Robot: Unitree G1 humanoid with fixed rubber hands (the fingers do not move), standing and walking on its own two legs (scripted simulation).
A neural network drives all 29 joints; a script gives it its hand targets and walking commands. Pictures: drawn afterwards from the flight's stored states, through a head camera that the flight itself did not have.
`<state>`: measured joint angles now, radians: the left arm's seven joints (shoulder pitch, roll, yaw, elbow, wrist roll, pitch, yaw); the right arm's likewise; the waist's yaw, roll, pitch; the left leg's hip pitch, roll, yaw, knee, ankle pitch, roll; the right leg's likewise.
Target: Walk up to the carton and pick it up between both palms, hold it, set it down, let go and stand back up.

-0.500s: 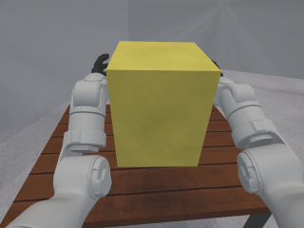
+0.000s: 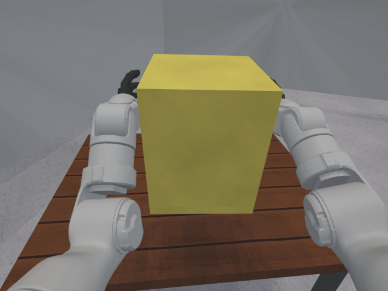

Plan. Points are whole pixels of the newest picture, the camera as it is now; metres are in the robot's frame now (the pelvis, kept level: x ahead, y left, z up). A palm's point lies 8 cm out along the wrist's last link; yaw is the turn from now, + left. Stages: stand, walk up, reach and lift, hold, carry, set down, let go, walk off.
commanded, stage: hold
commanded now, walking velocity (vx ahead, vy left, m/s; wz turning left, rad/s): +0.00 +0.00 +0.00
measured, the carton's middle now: (201, 131) +0.35 +0.00 +0.25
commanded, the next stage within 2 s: none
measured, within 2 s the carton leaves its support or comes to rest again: neither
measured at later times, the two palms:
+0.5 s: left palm (127, 106) +0.37 +0.15 +0.30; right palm (274, 111) +0.37 -0.15 +0.29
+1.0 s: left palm (127, 104) +0.36 +0.15 +0.30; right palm (275, 109) +0.36 -0.15 +0.30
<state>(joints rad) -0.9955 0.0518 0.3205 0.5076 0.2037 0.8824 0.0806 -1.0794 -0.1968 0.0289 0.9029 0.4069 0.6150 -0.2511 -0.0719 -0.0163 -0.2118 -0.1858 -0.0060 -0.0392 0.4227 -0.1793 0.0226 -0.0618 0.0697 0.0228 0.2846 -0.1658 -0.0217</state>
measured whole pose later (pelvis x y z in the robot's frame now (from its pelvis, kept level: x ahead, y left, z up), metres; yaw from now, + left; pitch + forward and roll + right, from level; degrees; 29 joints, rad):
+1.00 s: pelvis +0.00 +0.00 +0.00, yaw +0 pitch -3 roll -2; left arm -0.99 0.05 0.33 0.50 0.20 0.88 0.08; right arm -1.08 -0.19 0.03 0.89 0.41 0.62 -0.26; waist -0.07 -0.01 -0.22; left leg -0.19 0.00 -0.05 0.42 -0.18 0.02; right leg -0.07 0.07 0.02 0.28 -0.16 -0.02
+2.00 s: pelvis +0.00 +0.00 +0.00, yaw +0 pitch -3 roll -2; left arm -1.00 0.06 0.32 0.51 0.19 0.88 0.08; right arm -1.07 -0.19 0.03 0.89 0.41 0.63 -0.26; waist -0.07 -0.02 -0.22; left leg -0.19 0.00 -0.05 0.42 -0.18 0.02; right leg -0.07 0.08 0.02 0.28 -0.16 -0.03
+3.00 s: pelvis +0.00 +0.00 +0.00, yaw +0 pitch -3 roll -2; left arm -0.98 0.04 0.32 0.48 0.21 0.89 0.08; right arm -1.05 -0.19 0.03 0.87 0.42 0.63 -0.26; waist -0.07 -0.02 -0.22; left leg -0.18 -0.01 -0.06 0.43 -0.19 0.02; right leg -0.06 0.08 0.03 0.28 -0.16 -0.02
